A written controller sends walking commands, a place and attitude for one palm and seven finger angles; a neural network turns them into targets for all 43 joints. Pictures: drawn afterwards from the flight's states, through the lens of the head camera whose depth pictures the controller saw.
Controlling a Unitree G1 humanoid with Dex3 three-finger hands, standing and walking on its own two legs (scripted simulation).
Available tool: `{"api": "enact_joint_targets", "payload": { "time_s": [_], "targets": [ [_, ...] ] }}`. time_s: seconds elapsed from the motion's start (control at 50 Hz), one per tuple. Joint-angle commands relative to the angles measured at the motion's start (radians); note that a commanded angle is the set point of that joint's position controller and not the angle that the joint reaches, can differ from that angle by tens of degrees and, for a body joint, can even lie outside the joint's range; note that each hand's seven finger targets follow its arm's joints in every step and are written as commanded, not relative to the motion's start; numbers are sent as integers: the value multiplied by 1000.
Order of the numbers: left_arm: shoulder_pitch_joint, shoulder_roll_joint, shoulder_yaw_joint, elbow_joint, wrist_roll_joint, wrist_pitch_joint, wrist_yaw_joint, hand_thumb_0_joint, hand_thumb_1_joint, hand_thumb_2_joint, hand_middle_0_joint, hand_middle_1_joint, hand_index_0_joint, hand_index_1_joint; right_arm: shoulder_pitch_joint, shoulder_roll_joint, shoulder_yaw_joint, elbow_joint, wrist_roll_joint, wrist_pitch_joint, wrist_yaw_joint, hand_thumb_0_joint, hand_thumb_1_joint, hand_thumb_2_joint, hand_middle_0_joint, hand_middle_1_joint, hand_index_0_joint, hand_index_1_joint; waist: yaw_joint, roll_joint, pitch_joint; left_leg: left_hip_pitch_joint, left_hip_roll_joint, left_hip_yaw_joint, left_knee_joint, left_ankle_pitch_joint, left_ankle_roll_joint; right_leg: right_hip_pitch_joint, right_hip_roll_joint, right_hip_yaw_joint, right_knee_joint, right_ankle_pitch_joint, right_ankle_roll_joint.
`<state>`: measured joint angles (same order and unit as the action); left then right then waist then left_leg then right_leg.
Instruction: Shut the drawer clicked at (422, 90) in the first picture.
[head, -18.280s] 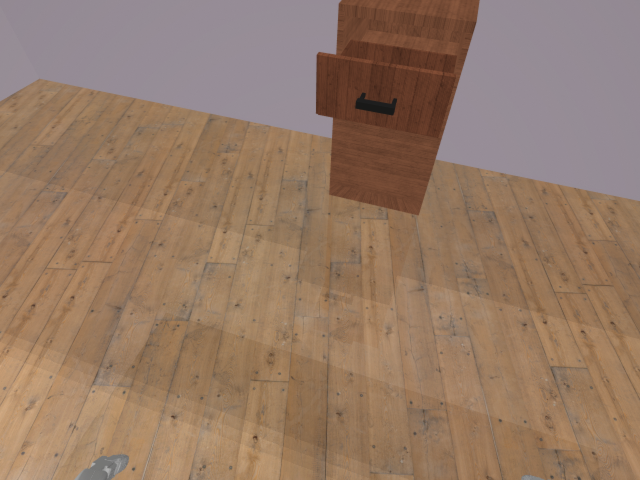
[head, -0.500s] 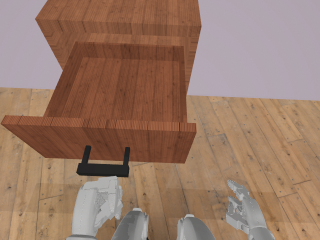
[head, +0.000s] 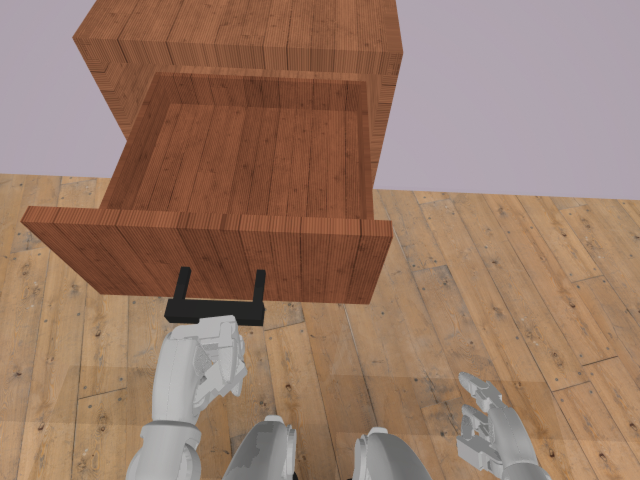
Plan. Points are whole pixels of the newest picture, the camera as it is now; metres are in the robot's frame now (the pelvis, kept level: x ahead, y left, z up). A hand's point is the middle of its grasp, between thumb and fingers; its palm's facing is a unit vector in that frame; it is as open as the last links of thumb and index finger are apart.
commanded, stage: push the drawer shut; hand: left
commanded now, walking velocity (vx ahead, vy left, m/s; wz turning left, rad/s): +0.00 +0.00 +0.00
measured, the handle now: (219, 295) +0.32 +0.14 +0.04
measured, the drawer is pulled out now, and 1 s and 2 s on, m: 0.26 0.14 0.01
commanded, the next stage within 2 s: none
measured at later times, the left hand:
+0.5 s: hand (245, 314) +0.30 +0.11 +0.03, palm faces -0.02 -1.00 -0.02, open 3.2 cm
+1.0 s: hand (250, 265) +0.37 +0.11 +0.03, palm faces -0.01 -1.00 -0.03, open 3.1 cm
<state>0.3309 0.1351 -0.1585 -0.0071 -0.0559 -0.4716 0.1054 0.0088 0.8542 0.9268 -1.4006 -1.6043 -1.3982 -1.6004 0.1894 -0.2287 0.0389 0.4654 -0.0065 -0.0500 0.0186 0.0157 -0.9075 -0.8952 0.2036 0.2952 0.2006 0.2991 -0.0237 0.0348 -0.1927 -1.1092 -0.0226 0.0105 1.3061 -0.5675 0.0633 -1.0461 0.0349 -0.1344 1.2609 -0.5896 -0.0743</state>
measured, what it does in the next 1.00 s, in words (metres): stands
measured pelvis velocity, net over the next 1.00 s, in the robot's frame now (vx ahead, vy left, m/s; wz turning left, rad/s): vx -0.01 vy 0.01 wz -0.02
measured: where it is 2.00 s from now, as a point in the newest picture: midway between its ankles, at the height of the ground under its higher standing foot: outside the picture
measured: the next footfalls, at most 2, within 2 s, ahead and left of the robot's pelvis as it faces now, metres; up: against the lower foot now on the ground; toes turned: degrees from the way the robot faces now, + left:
none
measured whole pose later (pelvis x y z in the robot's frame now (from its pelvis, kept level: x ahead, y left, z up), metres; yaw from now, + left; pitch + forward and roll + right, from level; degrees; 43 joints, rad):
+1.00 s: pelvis -0.01 +0.01 +0.01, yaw -1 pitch +21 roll -3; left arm -0.25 0.14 -0.02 0.51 -0.07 -0.47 0.12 0.01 0.81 0.89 -1.40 -1.60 -1.40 -1.60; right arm 0.21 -0.24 0.03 0.57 0.00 0.04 0.03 0.01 -0.91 -0.89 0.20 0.30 0.20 0.30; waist -0.07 0.03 -0.17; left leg -1.09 -0.02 0.04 1.24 -0.53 0.08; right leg -1.04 0.04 -0.11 1.20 -0.54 -0.05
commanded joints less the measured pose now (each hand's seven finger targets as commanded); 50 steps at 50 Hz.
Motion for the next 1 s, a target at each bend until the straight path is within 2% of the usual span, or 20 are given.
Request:
{"api": "enact_joint_targets", "payload": {
  "time_s": [0.0, 0.12, 0.26, 0.28, 0.3, 0.36, 0.4, 0.44, 0.46, 0.56, 0.58, 0.74, 0.78, 0.8, 0.84, 0.9, 0.92, 0.94, 0.96, 0.98],
  "targets": [
    [-197, 30, 43, -184, -5, -53, 12, 0, 900, 900, -1400, -1600, -1400, -1600, -18, -123, -51, -135, -1, -38, -12, 0, -900, -900, 200, 300, 200, 300, -36, -10, -257, 215, 19, -93, -185, 202, -30, 157, -18, 125, -211, 181, 33],
    [-290, 31, 62, -128, -17, -35, 7, 0, 900, 900, -1400, -1600, -1400, -1600, -17, -127, -51, -118, 2, -26, -12, 0, -900, -900, 200, 300, 200, 300, -32, 7, -291, 246, 18, -89, -198, 223, -30, 180, -20, 125, -219, 207, 34],
    [-351, 33, 89, -52, -33, -27, 12, 0, 900, 900, -1400, -1600, -1400, -1600, -17, -134, -53, -103, 3, -13, -7, 0, -900, -900, 200, 300, 200, 300, -26, -13, -280, 259, 21, -91, -222, 225, -33, 190, -18, 118, -232, 207, 35],
    [-398, 26, 77, -48, -32, -30, 12, 0, 900, 900, -1400, -1600, -1400, -1600, -18, -135, -53, -98, 4, -12, -7, 0, -900, -900, 200, 300, 200, 300, -41, -25, -274, 256, 22, -93, -219, 219, -30, 181, -19, 118, -233, 204, 37],
    [-416, 43, 96, -32, -30, -32, 14, 0, 900, 900, -1400, -1600, -1400, -1600, -13, -137, -54, -93, 2, -11, -8, 0, -900, -900, 200, 300, 200, 300, -36, -19, -273, 257, 23, -93, -219, 225, -31, 180, -18, 119, -232, 206, 35],
    [-480, 15, 69, -9, -24, -46, 19, 0, 900, 900, -1400, -1600, -1400, -1600, -15, -137, -55, -81, 1, -9, -4, 0, -900, -900, 200, 300, 200, 300, -42, 0, -277, 278, 23, -100, -222, 226, -33, 156, -20, 114, -225, 202, 34],
    [-488, 46, 105, 20, -23, -51, 27, 0, 900, 900, -1400, -1600, -1400, -1600, -10, -144, -58, -73, -1, -5, -4, 0, -900, -900, 200, 300, 200, 300, -37, -12, -286, 279, 24, -98, -224, 244, -34, 165, -17, 115, -223, 215, 33],
    [-541, 21, 81, 28, -21, -56, 26, 0, 900, 900, -1400, -1600, -1400, -1600, -11, -141, -61, -68, 0, -2, -1, 0, -900, -900, 200, 300, 200, 300, -47, -5, -294, 295, 25, -98, -220, 250, -34, 154, -22, 114, -222, 227, 37],
    [-545, 36, 101, 34, -21, -59, 29, 0, 900, 900, -1400, -1600, -1400, -1600, -7, -144, -63, -62, -1, 0, -1, 0, -900, -900, 200, 300, 200, 300, -38, -3, -314, 300, 25, -99, -219, 258, -35, 161, -22, 116, -218, 233, 36],
    [-625, 45, 120, 114, -18, -53, 33, 0, 900, 900, -1400, -1600, -1400, -1600, -3, -150, -64, -44, 0, 18, -1, 0, -900, -900, 200, 300, 200, 300, -48, -22, -305, 299, 29, -105, -223, 247, -35, 149, -20, 114, -220, 223, 38],
    [-666, 39, 109, 107, -18, -55, 31, 0, 900, 900, -1400, -1600, -1400, -1600, -3, -151, -62, -43, -1, 19, -1, 0, -900, -900, 200, 300, 200, 300, -52, -1, -317, 305, 27, -104, -223, 244, -35, 147, -22, 115, -218, 222, 38],
    [-762, 56, 149, 181, -24, -50, 37, 0, 900, 900, -1400, -1600, -1400, -1600, 20, -156, -70, -23, 0, 40, 0, 0, -900, -900, 200, 300, 200, 300, -50, -2, -374, 351, 33, -108, -229, 310, -40, 161, -19, 110, -211, 275, 39],
    [-788, 56, 155, 216, -29, -47, 34, 0, 900, 900, -1400, -1600, -1400, -1600, 25, -156, -68, -16, 0, 46, 0, 0, -900, -900, 200, 300, 200, 300, -58, -11, -356, 336, 31, -103, -229, 302, -39, 169, -17, 113, -220, 276, 40],
    [-791, 83, 184, 225, -31, -49, 35, 0, 900, 900, -1400, -1600, -1400, -1600, 31, -160, -69, -16, -1, 47, -2, 0, -900, -900, 200, 300, 200, 300, -52, -10, -359, 329, 31, -105, -232, 307, -39, 174, -15, 111, -215, 278, 38],
    [-820, 72, 177, 257, -32, -52, 29, 0, 900, 900, -1400, -1600, -1400, -1600, 29, -157, -67, -11, 1, 54, -1, 0, -900, -900, 200, 300, 200, 300, -61, -24, -337, 316, 31, -98, -231, 299, -38, 176, -15, 116, -221, 282, 40],
    [-888, 73, 181, 289, -31, -62, 30, 0, 900, 900, -1400, -1600, -1400, -1600, 39, -159, -69, -3, 0, 55, -1, 0, -900, -900, 200, 300, 200, 300, -72, 6, -332, 325, 32, -103, -231, 285, -37, 145, -13, 115, -219, 262, 40],
    [-884, 87, 199, 297, -26, -67, 31, 0, 900, 900, -1400, -1600, -1400, -1600, 45, -162, -71, 0, -1, 57, 0, 0, -900, -900, 200, 300, 200, 300, -63, 15, -343, 346, 37, -112, -236, 293, -42, 132, -12, 109, -212, 259, 39],
    [-916, 64, 174, 299, -26, -71, 31, 0, 900, 900, -1400, -1600, -1400, -1600, 46, -161, -71, 3, -2, 58, 2, 0, -900, -900, 200, 300, 200, 300, -73, 26, -352, 359, 36, -113, -233, 304, -43, 123, -13, 109, -210, 266, 39],
    [-919, 79, 196, 319, -25, -72, 35, 0, 900, 900, -1400, -1600, -1400, -1600, 52, -163, -75, 8, -2, 60, 2, 0, -900, -900, 200, 300, 200, 300, -71, 19, -353, 364, 39, -114, -233, 306, -45, 116, -12, 107, -209, 266, 40],
    [-942, 62, 182, 336, -25, -73, 36, 0, 900, 900, -1400, -1600, -1400, -1600, 56, -162, -74, 11, -3, 62, 3, 0, -900, -900, 200, 300, 200, 300, -78, 18, -349, 361, 37, -114, -234, 305, -44, 117, -12, 107, -212, 266, 41]
  ]
}}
